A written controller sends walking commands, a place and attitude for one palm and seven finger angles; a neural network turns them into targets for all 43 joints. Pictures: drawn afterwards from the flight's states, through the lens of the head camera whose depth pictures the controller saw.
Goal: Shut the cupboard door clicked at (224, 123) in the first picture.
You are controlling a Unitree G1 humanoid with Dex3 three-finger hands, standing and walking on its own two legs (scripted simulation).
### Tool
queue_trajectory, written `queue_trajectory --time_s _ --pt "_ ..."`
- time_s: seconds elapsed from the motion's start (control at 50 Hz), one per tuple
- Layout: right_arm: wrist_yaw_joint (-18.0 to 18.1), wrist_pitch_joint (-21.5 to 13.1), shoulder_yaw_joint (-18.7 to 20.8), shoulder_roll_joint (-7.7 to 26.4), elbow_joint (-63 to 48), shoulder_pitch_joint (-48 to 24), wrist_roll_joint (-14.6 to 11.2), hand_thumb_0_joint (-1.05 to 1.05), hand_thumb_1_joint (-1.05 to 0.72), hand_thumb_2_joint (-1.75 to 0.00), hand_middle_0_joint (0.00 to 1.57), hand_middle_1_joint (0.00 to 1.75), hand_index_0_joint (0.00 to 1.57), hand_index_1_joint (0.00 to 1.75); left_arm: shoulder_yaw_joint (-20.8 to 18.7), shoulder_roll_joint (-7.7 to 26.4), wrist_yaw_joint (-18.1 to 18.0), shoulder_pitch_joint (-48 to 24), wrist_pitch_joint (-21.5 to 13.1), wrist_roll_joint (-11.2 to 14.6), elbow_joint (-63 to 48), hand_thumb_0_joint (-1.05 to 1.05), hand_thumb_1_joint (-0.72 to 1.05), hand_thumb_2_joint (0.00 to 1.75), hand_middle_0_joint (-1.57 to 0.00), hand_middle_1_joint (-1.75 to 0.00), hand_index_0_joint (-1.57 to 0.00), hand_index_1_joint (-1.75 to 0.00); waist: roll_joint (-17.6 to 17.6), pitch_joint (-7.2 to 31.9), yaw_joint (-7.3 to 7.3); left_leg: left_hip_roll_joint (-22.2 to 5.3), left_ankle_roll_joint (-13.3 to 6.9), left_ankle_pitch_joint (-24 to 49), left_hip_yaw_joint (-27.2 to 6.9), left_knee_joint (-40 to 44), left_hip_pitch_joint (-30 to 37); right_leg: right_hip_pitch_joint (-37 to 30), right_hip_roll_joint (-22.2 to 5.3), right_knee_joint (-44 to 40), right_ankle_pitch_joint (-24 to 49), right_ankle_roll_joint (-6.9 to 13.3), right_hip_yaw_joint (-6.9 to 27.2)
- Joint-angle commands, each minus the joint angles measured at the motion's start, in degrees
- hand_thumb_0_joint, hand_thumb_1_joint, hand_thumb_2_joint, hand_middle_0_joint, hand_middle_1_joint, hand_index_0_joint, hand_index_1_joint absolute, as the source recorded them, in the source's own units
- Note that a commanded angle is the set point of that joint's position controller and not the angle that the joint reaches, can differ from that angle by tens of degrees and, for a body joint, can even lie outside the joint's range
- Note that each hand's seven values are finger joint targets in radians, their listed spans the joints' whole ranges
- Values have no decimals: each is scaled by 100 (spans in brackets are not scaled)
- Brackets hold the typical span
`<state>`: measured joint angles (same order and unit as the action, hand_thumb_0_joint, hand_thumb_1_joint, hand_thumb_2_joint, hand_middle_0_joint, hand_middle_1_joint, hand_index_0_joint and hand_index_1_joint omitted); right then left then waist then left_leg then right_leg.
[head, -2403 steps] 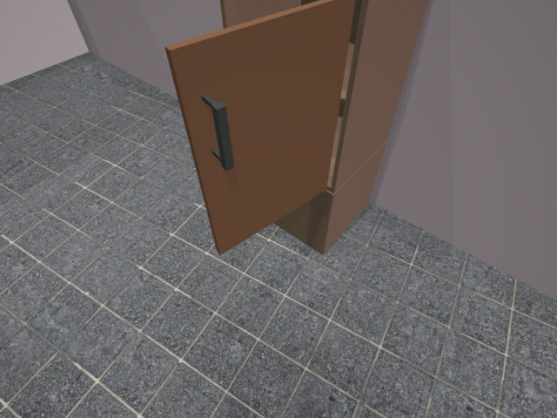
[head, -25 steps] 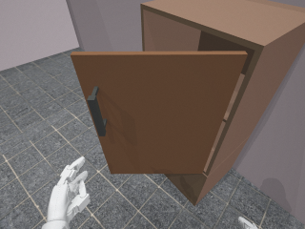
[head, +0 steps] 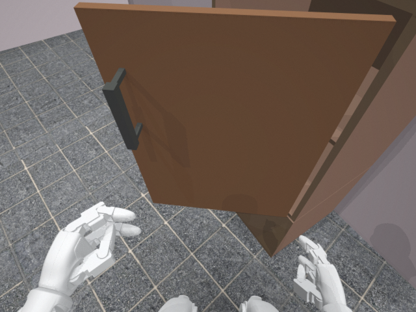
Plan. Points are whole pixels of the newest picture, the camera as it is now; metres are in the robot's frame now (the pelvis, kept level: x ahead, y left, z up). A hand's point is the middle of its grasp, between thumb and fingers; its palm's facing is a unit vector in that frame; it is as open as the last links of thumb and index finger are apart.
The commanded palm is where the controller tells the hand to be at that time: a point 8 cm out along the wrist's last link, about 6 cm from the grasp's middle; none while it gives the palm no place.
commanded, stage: raise the hand and make a fist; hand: left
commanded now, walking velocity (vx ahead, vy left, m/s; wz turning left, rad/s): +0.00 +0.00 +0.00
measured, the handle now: (126, 112) +0.42 +0.19 +0.16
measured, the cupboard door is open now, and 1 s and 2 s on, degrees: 50 50 50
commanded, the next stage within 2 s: bring the fist close to the handle in 1.20 s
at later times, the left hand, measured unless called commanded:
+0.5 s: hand (80, 219) +0.23 +0.21 +0.13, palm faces -0.01 -1.00 -0.06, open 3.1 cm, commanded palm +0.20 +0.26 +0.13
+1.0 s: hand (71, 186) +0.26 +0.22 +0.16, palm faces -0.02 -1.00 -0.05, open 3.1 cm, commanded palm +0.23 +0.27 +0.16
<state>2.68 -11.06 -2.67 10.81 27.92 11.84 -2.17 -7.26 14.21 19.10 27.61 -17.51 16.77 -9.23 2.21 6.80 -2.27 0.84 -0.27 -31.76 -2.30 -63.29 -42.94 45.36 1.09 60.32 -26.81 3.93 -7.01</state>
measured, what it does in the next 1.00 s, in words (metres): rises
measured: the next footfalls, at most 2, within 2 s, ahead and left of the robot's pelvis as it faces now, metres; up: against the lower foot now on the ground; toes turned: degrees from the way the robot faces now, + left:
none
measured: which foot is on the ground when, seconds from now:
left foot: down 0.00-1.00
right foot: down 0.00-1.00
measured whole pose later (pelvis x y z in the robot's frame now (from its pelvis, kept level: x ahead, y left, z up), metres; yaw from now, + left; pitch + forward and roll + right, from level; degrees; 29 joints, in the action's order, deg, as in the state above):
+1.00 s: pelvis +0.03 +0.04 +0.05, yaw -1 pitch +3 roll -1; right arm 4.2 -14.1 -3.2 14.4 31.7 15.7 -2.6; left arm -11.7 15.4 14.5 16.6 -2.6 16.7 -10.4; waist 2.2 3.8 -1.9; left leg 2.4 -3.2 -24.2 0.1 -41.3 -20.0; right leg 22.9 0.3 39.0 -19.1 0.9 -3.7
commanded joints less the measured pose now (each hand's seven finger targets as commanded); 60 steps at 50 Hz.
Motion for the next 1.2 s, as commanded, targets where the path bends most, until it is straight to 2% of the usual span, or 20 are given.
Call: queue_trajectory --time_s 0.0,0.02,0.06,0.14,0.22,0.28,0.34,0.4,0.42,0.5,0.52,0.66,0.72,0.78,0.82,0.9,0.92,1.0,1.02,1.18 --pt "148 -306 426 728 -1039 -201 27 0 -90 -90 20 30 20 30 -1127 784 -370 275 -128 328 -1298 0 90 90 -86 -102 -86 -102 -441 1166 -50 48 -48 1620 -12 1010 -95 -2351 -485 -1626 1423 -493 1430" --pt "146 -328 407 733 -1032 -226 52 0 -90 -90 20 30 20 30 -1158 815 -432 270 -223 315 -1370 0 90 90 -88 -104 -88 -104 -459 1250 -80 46 -58 1763 -24 1041 -40 -2453 -466 -1537 1755 -483 1378" --pt "122 -401 424 754 -946 -94 55 0 -90 -90 20 30 20 30 -804 491 -380 382 -393 307 -1186 0 90 90 -92 -108 -92 -108 -504 961 52 36 -47 1822 -37 1202 98 -2255 -417 -1557 1918 -497 1211" --pt "132 -548 458 897 -907 -11 47 0 -90 -90 20 30 20 30 -580 569 -262 176 -567 260 -1251 0 90 90 -99 -116 -99 -116 -343 828 133 44 -94 1779 -23 1397 425 -1974 -337 -1650 1364 -411 1019" --pt "168 -596 477 956 -875 -34 38 0 -90 -90 20 30 20 30 -761 787 -359 101 -497 233 -1284 0 90 90 -106 -124 -106 -124 -234 666 74 37 -109 1724 -7 1613 637 -1905 -258 -1758 959 -311 861" --pt "186 -587 436 950 -897 -1 28 0 -90 -90 20 30 20 30 -741 700 -501 -100 -427 238 -1370 0 90 90 -112 -130 -112 -130 -158 563 68 28 -99 1639 -14 1832 826 -1876 -185 -1800 768 -272 679" --pt "179 -604 387 964 -912 7 36 0 -90 -90 20 30 20 30 -650 711 -629 -354 -355 163 -1647 0 90 90 -117 -136 -117 -136 199 678 80 -11 -83 1857 -74 2016 1186 -1952 -118 -1700 1151 -230 479" --pt "162 -627 340 974 -887 51 18 0 -90 -90 20 30 20 30 -506 614 -657 -414 -148 105 -1602 0 90 90 -123 -142 -123 -142 269 538 104 -50 -19 2073 -136 2167 1391 -1954 -68 -1707 1421 -220 345" --pt "159 -616 343 997 -855 71 23 0 -90 -90 20 30 20 30 -575 733 -663 -479 -64 67 -1547 0 90 90 -124 -144 -124 -144 66 549 125 -77 -27 2195 -159 2191 1435 -2039 -66 -1738 1550 -222 339" --pt "164 -603 268 985 -855 50 -1 0 -90 -90 20 30 20 30 -559 713 -619 -768 310 40 -1539 0 90 90 -130 -150 -130 -150 120 363 100 -99 36 2236 -208 2411 1598 -2117 -41 -1867 1593 -222 268" --pt "184 -586 274 995 -821 42 3 0 -90 -90 20 30 20 30 -649 794 -626 -848 395 38 -1480 0 90 90 -130 -150 -130 -150 -72 346 111 -110 13 2283 -210 2431 1630 -2203 -41 -1925 1676 -226 284" --pt "205 -625 167 954 -719 -27 -3 0 -90 -90 20 30 20 30 -708 820 -586 -1520 713 59 -1639 0 90 90 -130 -150 -130 -150 233 473 60 -116 116 2719 -226 2674 2088 -2499 -51 -2099 2002 -205 247" --pt "224 -636 171 991 -632 -59 -22 0 -90 -90 20 30 20 30 -792 880 -527 -1706 857 95 -1457 0 90 90 -130 -150 -130 -150 16 429 56 -119 105 2723 -220 2748 2156 -2619 -42 -2231 2041 -210 266" --pt "245 -645 164 978 -591 -108 -44 0 -90 -90 20 30 20 30 -791 908 -474 -2028 1006 103 -1505 0 90 90 -130 -150 -130 -150 212 444 27 -108 125 2801 -199 2868 2304 -2731 -67 -2321 2115 -209 258" --pt "247 -659 181 992 -577 -132 -45 0 -90 -90 20 30 20 30 -870 887 -458 -1746 1120 124 -1244 0 90 90 -130 -150 -130 -150 -1 422 -34 -98 111 2850 -166 2880 2285 -2845 -70 -2389 2187 -201 285" --pt "218 -643 195 983 -586 -144 -37 0 -90 -90 20 30 20 30 -807 761 -445 -1652 1173 132 -1260 0 90 90 -130 -150 -130 -150 -12 328 -56 -81 152 2943 -140 2954 2297 -2854 -71 -2400 2289 -213 251" --pt "215 -640 229 1012 -583 -135 -28 0 -90 -90 20 30 20 30 -966 916 -480 -1603 1157 125 -1250 0 90 90 -130 -150 -130 -150 -184 429 -69 -79 107 2961 -100 2900 2299 -2942 -76 -2427 2363 -221 305" --pt "202 -641 223 989 -584 -150 -7 0 -90 -90 20 30 20 30 -893 841 -556 -1844 999 96 -1488 0 90 90 -130 -150 -130 -150 86 393 -37 -52 113 2804 -85 2924 2309 -2855 -76 -2419 2212 -218 314" --pt "204 -641 242 1013 -552 -143 2 0 -90 -90 20 30 20 30 -985 963 -599 -1837 953 75 -1501 0 90 90 -130 -150 -130 -150 -3 440 -26 -60 84 2802 -64 2888 2307 -2910 -81 -2436 2228 -218 353" --pt "219 -651 222 998 -545 -188 -15 0 -90 -90 20 30 20 30 -820 832 -577 -1806 899 67 -1347 0 90 90 -130 -150 -130 -150 60 221 29 -25 -7 2211 -46 2920 2130 -2805 -123 -2577 1733 -234 432"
